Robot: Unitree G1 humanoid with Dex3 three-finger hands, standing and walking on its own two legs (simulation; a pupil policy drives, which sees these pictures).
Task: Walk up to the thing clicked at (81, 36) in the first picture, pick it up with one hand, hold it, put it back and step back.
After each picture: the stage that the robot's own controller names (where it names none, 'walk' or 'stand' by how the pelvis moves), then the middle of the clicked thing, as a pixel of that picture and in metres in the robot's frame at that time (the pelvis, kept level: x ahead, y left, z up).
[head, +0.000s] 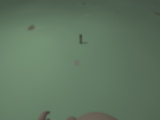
stand; (80, 39) +1.89 +0.26 -0.65
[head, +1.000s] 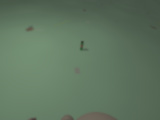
walk; (81, 45) +1.77 +0.13 -0.63
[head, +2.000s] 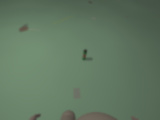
walk; (84, 55) +1.21 +0.04 -0.64
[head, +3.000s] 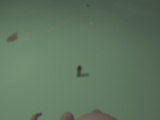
walk; (78, 71) +0.82 +0.10 -0.64
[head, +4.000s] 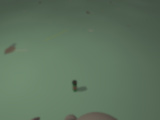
walk; (74, 86) +0.61 +0.17 -0.65
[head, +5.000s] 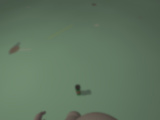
walk; (78, 90) +0.48 +0.16 -0.63
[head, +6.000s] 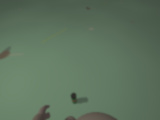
stand; (74, 98) +0.38 +0.17 -0.64
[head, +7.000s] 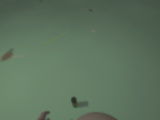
stand; (74, 102) +0.35 +0.17 -0.66
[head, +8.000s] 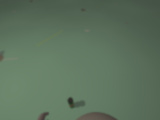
stand; (71, 103) +0.33 +0.20 -0.65
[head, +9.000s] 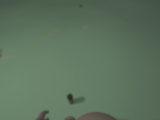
stand; (70, 99) +0.35 +0.21 -0.65
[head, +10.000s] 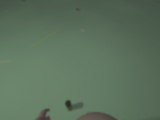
stand; (69, 105) +0.30 +0.21 -0.65
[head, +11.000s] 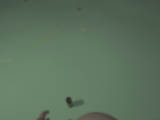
stand; (69, 102) +0.33 +0.22 -0.65
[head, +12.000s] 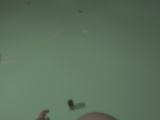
stand; (71, 105) +0.32 +0.19 -0.66
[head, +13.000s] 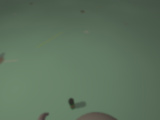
stand; (71, 104) +0.34 +0.19 -0.66
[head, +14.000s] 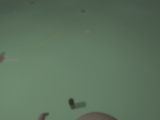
stand; (71, 104) +0.33 +0.19 -0.66
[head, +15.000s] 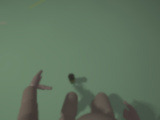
go down; (71, 79) +0.40 +0.15 -0.49
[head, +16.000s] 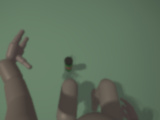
go down; (68, 65) +0.47 +0.15 -0.30
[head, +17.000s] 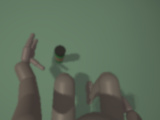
close in; (59, 55) +0.47 +0.16 -0.22
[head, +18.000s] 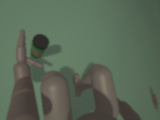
close; (38, 48) +0.47 +0.19 -0.18
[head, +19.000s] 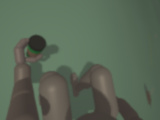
lift; (34, 49) +0.45 +0.21 -0.18
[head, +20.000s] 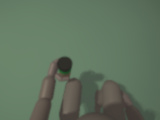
lift; (65, 71) +0.34 +0.18 -0.04
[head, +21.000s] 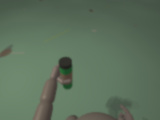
hold; (66, 75) +0.32 +0.16 +0.08
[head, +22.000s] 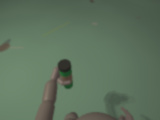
hold; (66, 76) +0.32 +0.16 +0.04
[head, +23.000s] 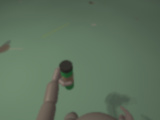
hold; (68, 77) +0.31 +0.15 +0.04
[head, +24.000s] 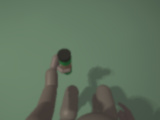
crouch; (66, 64) +0.40 +0.15 -0.04
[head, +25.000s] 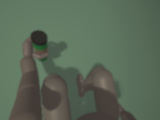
lower; (41, 49) +0.47 +0.19 -0.17
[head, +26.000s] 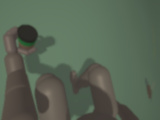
lower; (26, 43) +0.48 +0.22 -0.19
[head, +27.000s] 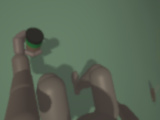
lower; (33, 45) +0.47 +0.20 -0.19
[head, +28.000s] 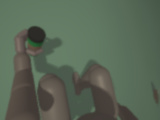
lower; (34, 44) +0.48 +0.20 -0.18
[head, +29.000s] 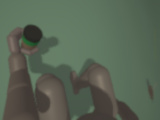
rest; (29, 43) +0.49 +0.21 -0.18
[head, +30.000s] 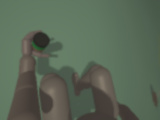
open; (38, 46) +0.48 +0.19 -0.20
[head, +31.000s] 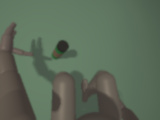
stand; (58, 51) +0.47 +0.16 -0.22
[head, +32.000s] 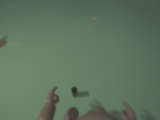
stand; (74, 92) +0.39 +0.14 -0.56
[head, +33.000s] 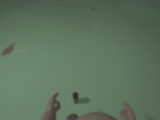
stand; (75, 98) +0.39 +0.13 -0.60
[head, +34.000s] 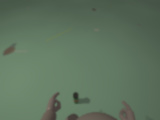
stand; (76, 98) +0.40 +0.13 -0.60
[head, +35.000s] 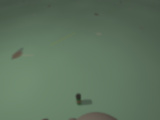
stand; (78, 99) +0.42 +0.14 -0.65
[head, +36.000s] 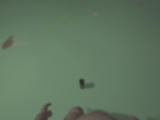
walk; (81, 84) +0.47 +0.08 -0.63
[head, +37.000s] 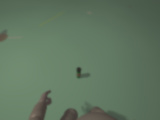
walk; (78, 73) +0.65 +0.11 -0.62
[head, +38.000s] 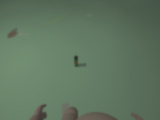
walk; (76, 61) +0.93 +0.23 -0.63
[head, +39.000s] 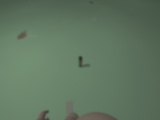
stand; (80, 62) +1.01 +0.17 -0.64
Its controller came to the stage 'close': yes
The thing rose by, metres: 0.69
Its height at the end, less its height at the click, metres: +0.00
